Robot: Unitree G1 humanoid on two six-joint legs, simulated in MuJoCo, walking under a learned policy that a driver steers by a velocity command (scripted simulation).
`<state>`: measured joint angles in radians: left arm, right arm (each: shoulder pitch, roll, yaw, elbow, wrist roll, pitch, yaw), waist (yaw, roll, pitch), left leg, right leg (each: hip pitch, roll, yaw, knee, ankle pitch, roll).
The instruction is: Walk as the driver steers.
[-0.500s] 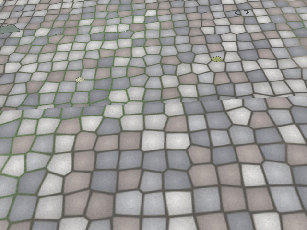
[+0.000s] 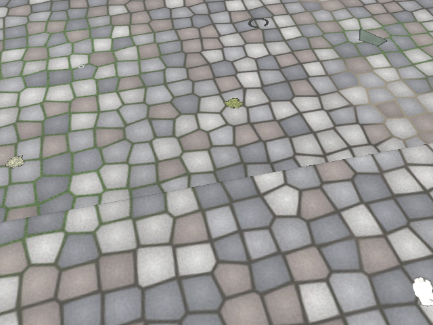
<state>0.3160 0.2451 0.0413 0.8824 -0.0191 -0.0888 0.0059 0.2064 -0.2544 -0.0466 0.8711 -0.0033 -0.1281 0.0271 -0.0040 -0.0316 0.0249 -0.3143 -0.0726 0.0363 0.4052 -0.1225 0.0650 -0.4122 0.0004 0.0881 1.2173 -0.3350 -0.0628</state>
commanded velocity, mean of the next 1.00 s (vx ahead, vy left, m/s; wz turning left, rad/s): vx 0.50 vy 0.00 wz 0.16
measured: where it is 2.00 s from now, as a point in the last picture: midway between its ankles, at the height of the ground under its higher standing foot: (211, 218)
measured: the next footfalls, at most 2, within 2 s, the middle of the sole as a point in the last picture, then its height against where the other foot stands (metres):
right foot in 0.38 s outside the picture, level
left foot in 0.94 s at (196, 257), level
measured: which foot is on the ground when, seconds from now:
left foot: down 0.00-0.38, up 0.40-0.92, down 0.94-1.00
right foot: up 0.00-0.36, down 0.38-0.98, up 1.00-1.00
